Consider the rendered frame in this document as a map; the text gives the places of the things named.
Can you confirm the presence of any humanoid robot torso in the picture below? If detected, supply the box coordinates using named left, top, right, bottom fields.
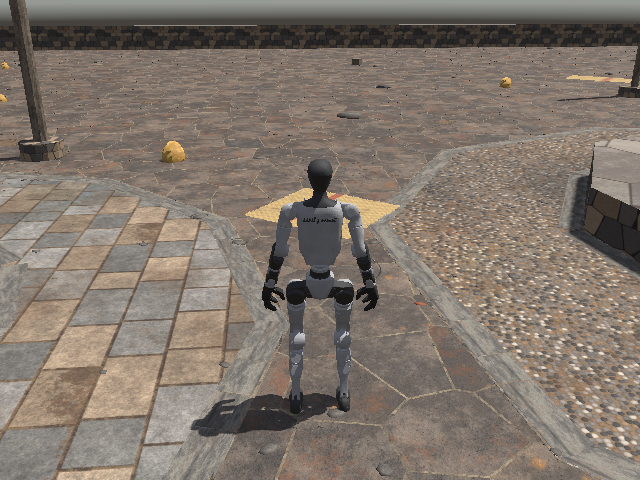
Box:
left=296, top=198, right=344, bottom=300

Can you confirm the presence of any robot left upper arm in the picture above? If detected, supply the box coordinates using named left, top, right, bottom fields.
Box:
left=273, top=202, right=299, bottom=257

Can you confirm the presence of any robot right forearm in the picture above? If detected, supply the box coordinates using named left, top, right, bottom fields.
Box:
left=356, top=242, right=376, bottom=288

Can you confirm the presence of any robot right hand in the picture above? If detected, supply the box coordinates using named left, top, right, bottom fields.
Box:
left=356, top=285, right=379, bottom=311

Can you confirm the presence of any robot left hand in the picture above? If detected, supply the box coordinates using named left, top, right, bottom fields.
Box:
left=262, top=284, right=285, bottom=311

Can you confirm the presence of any robot right shin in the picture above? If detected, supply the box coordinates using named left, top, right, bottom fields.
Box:
left=336, top=331, right=351, bottom=398

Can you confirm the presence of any robot left forearm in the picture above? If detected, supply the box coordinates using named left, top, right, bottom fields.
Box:
left=264, top=242, right=284, bottom=288

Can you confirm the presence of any robot right upper arm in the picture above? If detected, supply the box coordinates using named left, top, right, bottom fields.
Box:
left=341, top=202, right=367, bottom=258

